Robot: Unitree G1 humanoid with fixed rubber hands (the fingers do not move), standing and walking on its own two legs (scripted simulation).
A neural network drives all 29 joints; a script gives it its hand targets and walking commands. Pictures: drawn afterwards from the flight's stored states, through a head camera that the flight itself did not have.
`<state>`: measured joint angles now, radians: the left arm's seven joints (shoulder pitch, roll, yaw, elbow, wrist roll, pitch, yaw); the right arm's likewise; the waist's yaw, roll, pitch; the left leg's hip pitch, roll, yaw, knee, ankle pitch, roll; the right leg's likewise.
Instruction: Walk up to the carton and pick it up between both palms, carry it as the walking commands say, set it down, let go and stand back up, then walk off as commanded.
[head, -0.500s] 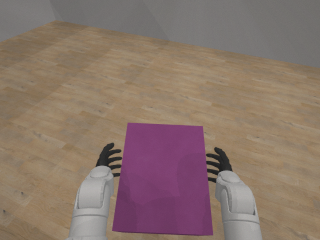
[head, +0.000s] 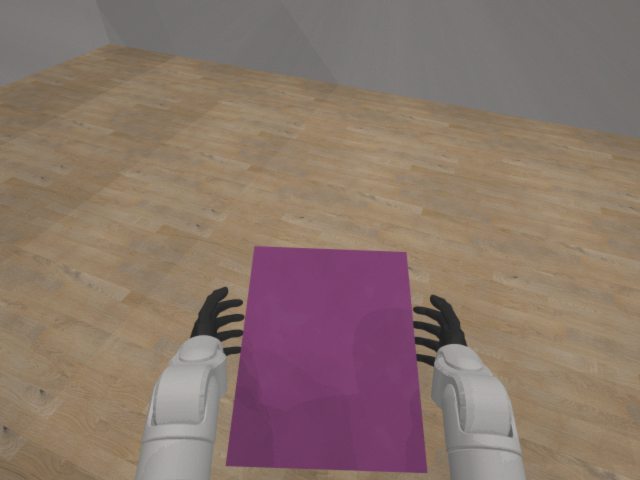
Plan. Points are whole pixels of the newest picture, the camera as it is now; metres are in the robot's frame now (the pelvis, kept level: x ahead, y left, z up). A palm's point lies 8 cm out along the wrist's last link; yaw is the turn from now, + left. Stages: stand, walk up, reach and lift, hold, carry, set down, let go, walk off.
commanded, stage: carry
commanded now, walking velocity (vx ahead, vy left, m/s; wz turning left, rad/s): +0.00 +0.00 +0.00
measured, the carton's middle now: (326, 359) +0.31 +0.00 -0.04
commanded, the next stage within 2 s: none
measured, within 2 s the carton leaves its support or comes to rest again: neither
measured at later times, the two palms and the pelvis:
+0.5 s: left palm (209, 346) +0.28 +0.15 +0.05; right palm (452, 354) +0.27 -0.16 +0.04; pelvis +0.00 +0.00 +0.00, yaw +0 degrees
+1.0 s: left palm (143, 351) +0.24 +0.21 +0.09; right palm (409, 352) +0.25 -0.09 +0.09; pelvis +0.00 +0.05 -0.01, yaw +1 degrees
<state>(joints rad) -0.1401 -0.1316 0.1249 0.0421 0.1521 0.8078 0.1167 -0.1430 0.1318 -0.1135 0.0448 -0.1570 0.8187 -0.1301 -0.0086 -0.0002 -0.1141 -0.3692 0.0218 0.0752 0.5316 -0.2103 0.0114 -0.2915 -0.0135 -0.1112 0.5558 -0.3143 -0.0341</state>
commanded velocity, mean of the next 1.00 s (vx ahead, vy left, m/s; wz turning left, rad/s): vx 0.00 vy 0.10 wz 0.00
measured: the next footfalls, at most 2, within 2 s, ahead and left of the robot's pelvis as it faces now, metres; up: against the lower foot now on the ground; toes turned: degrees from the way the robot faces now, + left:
left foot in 1.92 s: +0.06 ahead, +0.28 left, +0.00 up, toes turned +8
